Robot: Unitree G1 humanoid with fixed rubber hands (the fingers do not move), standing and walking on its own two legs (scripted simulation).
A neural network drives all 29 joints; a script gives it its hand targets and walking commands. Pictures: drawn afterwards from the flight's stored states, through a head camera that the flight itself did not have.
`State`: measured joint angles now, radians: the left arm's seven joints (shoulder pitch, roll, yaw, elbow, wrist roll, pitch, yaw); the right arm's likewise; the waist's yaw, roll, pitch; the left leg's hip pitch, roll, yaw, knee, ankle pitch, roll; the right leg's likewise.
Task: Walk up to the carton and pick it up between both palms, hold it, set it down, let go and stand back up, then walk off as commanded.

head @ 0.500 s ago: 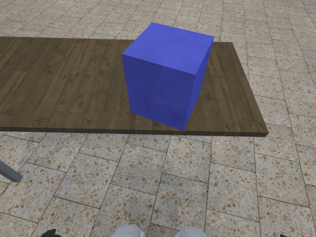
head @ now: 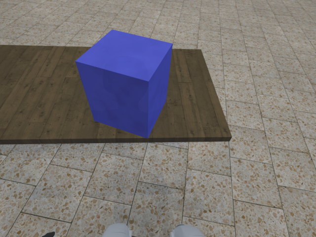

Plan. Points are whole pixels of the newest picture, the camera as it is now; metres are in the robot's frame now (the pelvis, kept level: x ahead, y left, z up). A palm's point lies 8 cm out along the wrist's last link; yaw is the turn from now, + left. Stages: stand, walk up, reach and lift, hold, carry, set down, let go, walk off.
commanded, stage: walk up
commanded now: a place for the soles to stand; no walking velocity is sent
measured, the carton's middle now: (130, 85) +0.56 +0.12 +0.04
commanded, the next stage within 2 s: none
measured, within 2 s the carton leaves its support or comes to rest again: neither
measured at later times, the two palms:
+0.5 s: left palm out of the picture +0.11 +0.35 -0.11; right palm out of the picture +0.11 -0.28 -0.07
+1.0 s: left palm out of the picture +0.11 +0.33 -0.09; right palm out of the picture +0.12 -0.30 -0.09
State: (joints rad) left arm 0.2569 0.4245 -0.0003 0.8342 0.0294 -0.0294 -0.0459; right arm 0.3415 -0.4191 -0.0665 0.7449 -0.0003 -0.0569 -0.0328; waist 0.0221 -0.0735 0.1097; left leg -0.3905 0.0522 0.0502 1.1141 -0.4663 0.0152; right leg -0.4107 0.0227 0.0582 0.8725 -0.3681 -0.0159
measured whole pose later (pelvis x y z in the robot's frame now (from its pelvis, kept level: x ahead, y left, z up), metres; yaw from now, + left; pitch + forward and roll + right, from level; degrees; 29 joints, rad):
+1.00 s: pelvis +0.04 +0.01 +0.00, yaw +3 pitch -4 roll +0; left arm 0.18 0.42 0.00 0.89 0.03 -0.03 -0.01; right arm 0.36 -0.42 -0.03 0.74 0.00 -0.08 -0.02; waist 0.02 0.01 0.10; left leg -0.37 0.01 0.05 0.88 -0.44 0.04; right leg -0.42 0.01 0.02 0.87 -0.40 -0.01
